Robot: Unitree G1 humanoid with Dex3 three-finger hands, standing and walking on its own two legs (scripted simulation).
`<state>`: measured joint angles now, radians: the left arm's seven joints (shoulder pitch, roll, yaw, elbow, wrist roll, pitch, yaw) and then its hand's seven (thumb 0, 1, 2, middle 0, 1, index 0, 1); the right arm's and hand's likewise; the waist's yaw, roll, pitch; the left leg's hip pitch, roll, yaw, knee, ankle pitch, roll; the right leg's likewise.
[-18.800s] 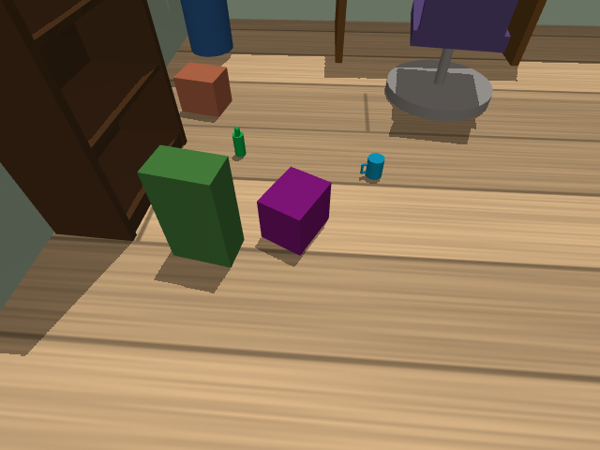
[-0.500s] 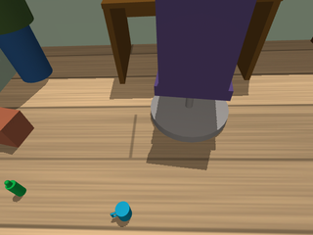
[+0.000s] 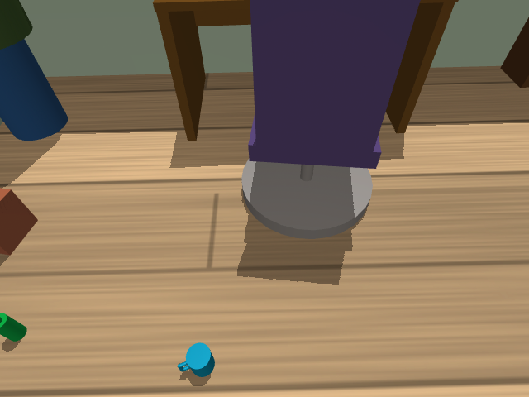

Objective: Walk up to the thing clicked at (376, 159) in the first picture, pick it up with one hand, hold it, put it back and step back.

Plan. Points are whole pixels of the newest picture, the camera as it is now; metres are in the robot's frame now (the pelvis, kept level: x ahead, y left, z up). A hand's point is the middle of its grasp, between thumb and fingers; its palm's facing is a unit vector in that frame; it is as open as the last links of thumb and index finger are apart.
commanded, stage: walk up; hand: left
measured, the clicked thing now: (195, 362) +0.37 +0.26 -0.73
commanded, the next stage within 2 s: stand in 0.24 s
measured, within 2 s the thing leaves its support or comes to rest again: neither
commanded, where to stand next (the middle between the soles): +0.01 +0.00 m, yaw +1 degrees
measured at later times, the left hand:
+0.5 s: hand out of the picture +0.08 +0.25 -0.16, palm faces -0.03 -0.94 -0.35, open 7.4 cm
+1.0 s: hand out of the picture +0.07 +0.25 -0.15, palm faces -0.03 -0.94 -0.35, open 7.4 cm
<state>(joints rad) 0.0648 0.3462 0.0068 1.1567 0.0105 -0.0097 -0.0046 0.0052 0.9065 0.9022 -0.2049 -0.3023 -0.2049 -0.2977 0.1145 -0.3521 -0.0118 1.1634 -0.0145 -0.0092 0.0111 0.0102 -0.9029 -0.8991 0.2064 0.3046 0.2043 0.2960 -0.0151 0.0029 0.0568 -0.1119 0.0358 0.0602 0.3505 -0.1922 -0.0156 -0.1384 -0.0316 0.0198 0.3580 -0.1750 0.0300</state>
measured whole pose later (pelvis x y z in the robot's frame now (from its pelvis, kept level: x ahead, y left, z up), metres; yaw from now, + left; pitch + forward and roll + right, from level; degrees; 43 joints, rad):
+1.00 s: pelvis +0.00 -0.01 +0.00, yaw +1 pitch -3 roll +0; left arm 0.11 0.35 -0.01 1.13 0.01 -0.01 0.00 0.01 0.91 0.90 -0.20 -0.30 -0.20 -0.30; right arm 0.11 -0.35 -0.01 1.15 -0.02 0.00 0.02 0.01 -0.90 -0.90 0.21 0.30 0.20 0.30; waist -0.01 0.00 0.05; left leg -0.10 0.04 0.05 0.32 -0.17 -0.02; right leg -0.12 -0.02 0.01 0.32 -0.15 0.02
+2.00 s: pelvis +0.01 -0.01 +0.00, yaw +1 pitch -2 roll +0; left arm 0.11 0.36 -0.01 1.12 0.02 -0.01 0.00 0.01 0.91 0.90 -0.20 -0.30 -0.20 -0.30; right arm 0.11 -0.35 -0.01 1.13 -0.02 0.00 0.01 0.01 -0.90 -0.90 0.21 0.30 0.20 0.30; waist -0.01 0.01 0.05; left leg -0.10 0.04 0.04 0.32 -0.18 -0.03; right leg -0.11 -0.03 0.00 0.32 -0.17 0.02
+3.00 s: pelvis +0.00 -0.01 +0.00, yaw +1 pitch -2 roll +0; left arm 0.09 0.36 0.02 1.09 0.01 0.00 0.00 0.00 0.91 0.90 -0.21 -0.30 -0.20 -0.30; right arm 0.09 -0.36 -0.03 1.09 0.00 0.02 0.01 0.01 -0.90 -0.90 0.21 0.30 0.20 0.30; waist 0.00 0.00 0.10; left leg -0.13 0.04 0.04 0.36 -0.19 -0.03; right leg -0.15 -0.03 0.00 0.37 -0.18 0.02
